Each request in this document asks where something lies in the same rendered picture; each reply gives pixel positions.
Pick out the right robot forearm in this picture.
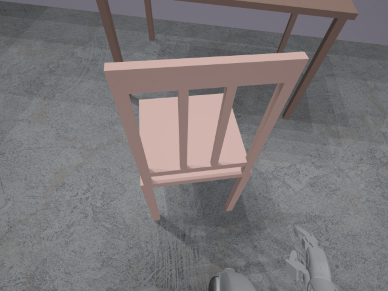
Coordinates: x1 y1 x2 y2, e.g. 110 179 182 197
307 278 338 291

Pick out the right robot shin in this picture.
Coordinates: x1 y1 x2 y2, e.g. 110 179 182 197
220 268 235 275

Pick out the chair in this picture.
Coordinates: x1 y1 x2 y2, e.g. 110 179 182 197
104 52 309 221

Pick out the robot right thigh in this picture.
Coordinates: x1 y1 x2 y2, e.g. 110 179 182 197
214 272 256 291

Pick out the robot left hand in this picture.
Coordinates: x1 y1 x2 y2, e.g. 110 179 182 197
0 178 12 216

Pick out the robot right hand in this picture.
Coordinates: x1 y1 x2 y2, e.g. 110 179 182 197
286 226 332 286

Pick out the table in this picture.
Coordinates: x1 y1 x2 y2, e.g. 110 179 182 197
96 0 358 120

